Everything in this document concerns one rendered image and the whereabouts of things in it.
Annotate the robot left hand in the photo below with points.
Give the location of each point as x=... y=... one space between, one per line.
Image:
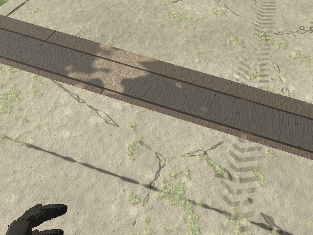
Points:
x=34 y=217

